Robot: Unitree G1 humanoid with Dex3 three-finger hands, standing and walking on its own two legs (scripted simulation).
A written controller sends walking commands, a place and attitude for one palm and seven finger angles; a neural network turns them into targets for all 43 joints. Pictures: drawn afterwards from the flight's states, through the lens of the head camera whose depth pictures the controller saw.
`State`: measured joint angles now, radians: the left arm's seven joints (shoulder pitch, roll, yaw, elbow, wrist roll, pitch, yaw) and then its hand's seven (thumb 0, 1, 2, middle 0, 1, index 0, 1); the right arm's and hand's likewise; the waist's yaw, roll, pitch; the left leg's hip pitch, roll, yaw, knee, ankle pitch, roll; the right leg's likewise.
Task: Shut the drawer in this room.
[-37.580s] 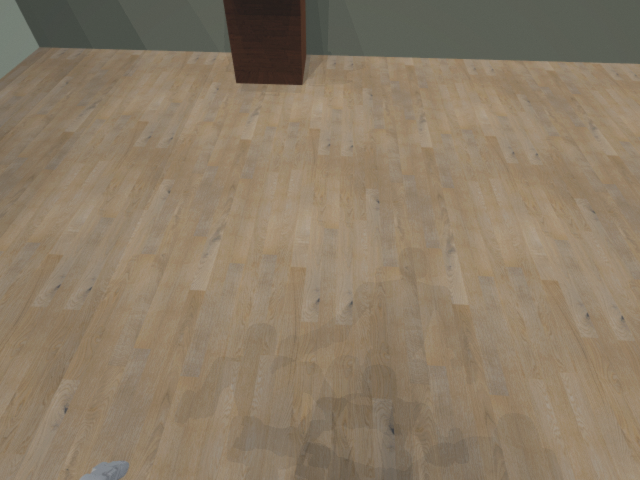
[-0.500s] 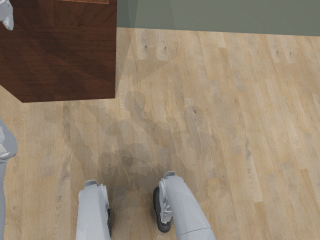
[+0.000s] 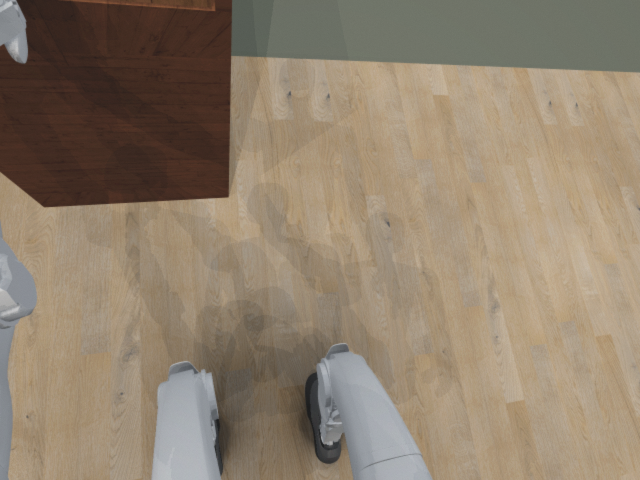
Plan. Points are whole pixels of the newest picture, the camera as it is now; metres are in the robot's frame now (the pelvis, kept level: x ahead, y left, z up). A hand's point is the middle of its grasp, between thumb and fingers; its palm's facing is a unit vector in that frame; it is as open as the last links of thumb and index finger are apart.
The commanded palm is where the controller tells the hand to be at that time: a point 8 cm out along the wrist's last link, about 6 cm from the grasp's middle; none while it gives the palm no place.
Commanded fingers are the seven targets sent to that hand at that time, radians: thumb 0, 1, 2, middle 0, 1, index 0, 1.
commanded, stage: pull the fist back off the drawer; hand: left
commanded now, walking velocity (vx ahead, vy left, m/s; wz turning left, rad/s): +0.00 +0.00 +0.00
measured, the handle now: out of the picture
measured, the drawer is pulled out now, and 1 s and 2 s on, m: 0.00 0.00 0.00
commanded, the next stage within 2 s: draw the hand back to the body in 0.40 s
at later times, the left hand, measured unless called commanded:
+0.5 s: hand (9, 23) +0.56 +0.23 +0.08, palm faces +0.04 -1.00 -0.02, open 3.3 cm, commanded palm +0.54 +0.25 +0.08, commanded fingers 0.00 0.90 0.90 -1.40 -1.60 -1.40 -1.60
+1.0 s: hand out of the picture +0.42 +0.23 +0.17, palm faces +0.03 -1.00 -0.03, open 3.3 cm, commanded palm +0.38 +0.28 +0.18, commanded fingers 0.00 0.90 0.90 -1.40 -1.60 -1.40 -1.60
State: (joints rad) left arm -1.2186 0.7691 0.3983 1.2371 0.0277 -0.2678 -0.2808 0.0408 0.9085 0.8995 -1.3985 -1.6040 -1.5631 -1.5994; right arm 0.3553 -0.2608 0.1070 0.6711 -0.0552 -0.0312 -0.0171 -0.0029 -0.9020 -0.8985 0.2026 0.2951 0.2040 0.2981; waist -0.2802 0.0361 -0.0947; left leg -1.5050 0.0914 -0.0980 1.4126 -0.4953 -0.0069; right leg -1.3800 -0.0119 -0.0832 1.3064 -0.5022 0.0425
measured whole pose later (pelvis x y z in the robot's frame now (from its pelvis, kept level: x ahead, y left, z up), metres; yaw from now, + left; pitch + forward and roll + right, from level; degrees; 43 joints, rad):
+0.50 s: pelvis +0.03 +0.00 +0.02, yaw +1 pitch +30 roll -6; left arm -0.95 0.59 0.47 1.10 -0.05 -0.35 -0.31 0.02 0.91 0.90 -1.40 -1.60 -1.41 -1.60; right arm 0.31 -0.25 0.06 0.62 -0.03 0.05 0.02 0.00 -0.90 -0.90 0.20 0.30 0.20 0.30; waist -0.19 0.04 -0.13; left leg -1.32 0.10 -0.05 1.33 -0.54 -0.01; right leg -1.22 -0.01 -0.05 1.24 -0.54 0.05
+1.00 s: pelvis +0.05 -0.01 +0.10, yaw +4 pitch +14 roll -3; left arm -0.32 0.37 0.30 0.56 -0.25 -0.27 -0.33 0.02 0.91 0.90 -1.40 -1.60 -1.40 -1.60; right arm 0.28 -0.26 0.03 0.54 0.06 0.05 -0.03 0.00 -0.90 -0.90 0.20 0.29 0.20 0.30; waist -0.07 0.04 -0.13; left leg -0.78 0.08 -0.02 0.98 -0.45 -0.02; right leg -0.70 -0.03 -0.05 0.90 -0.46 0.04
